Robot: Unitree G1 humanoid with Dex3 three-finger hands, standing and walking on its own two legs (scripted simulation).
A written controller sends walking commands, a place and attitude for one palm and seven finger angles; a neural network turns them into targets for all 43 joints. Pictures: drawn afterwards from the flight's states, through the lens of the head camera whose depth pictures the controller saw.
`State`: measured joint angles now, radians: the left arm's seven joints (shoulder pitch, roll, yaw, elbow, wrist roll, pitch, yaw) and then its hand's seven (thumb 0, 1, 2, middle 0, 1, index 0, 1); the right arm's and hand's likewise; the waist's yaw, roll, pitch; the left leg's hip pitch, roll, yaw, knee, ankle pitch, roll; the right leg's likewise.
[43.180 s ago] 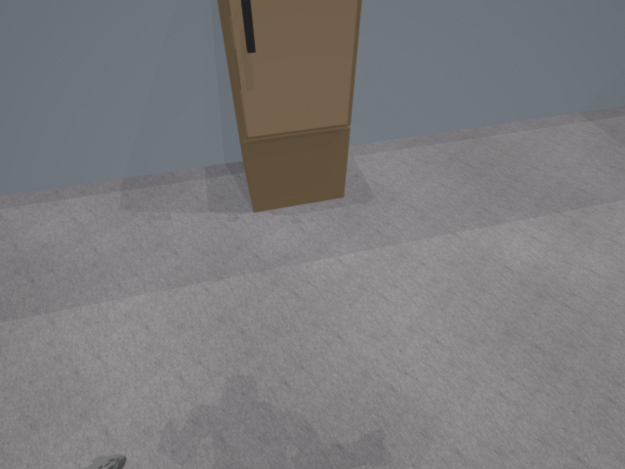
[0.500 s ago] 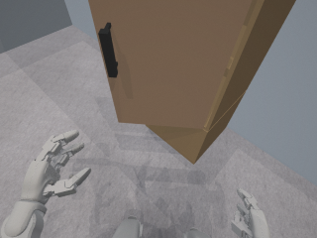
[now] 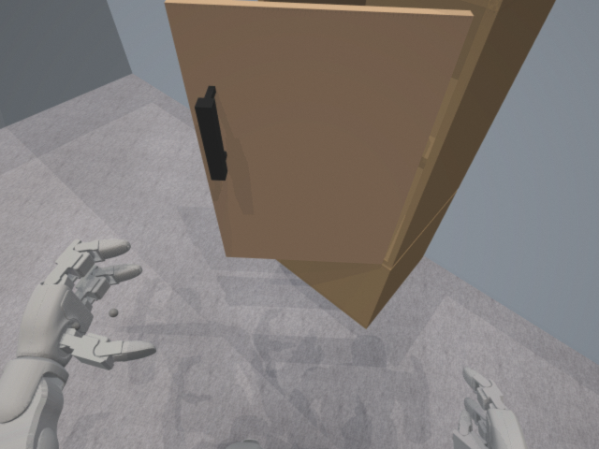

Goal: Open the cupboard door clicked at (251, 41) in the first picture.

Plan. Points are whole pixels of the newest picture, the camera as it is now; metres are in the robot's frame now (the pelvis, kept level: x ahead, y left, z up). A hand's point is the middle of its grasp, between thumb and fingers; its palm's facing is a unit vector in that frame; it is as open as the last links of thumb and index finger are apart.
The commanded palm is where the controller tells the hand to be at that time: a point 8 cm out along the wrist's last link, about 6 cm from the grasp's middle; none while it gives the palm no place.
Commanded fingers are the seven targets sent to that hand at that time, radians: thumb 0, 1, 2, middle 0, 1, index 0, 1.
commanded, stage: raise the hand with hooked fingers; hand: left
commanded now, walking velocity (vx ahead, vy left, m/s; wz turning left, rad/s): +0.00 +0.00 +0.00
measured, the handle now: (215, 134) +0.56 +0.19 +0.10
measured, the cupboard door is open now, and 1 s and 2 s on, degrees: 39 39 39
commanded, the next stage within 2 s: move the hooked fingers beside the handle in 0.96 s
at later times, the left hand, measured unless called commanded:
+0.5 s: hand (85, 253) +0.30 +0.27 +0.13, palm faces +0.08 -1.00 -0.04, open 14.0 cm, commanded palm +0.27 +0.31 +0.13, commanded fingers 0.00 -0.50 0.30 -0.30 -1.20 -0.30 -1.20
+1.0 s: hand (100, 255) +0.30 +0.26 +0.13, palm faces +0.08 -1.00 -0.03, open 14.0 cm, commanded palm +0.27 +0.30 +0.13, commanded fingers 0.00 -0.50 0.30 -0.30 -1.20 -0.30 -1.20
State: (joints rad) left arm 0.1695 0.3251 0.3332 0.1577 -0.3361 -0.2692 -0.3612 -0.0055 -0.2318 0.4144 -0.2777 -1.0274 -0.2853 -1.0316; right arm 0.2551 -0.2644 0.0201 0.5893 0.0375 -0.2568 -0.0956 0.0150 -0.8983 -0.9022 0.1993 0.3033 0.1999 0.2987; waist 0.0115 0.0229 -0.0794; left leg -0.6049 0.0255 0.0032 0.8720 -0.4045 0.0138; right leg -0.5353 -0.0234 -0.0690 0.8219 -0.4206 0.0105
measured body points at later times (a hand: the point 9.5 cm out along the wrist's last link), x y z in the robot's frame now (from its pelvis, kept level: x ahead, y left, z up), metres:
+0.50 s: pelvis +0.01 -0.01 +0.02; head +0.02 -0.01 +0.47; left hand +0.29 +0.32 +0.13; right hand +0.16 -0.25 -0.06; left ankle +0.02 +0.11 -0.70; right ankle +0.00 -0.13 -0.70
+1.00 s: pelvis +0.00 -0.02 +0.02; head +0.02 -0.03 +0.47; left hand +0.29 +0.31 +0.13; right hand +0.16 -0.26 -0.06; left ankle +0.02 +0.11 -0.70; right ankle +0.00 -0.13 -0.70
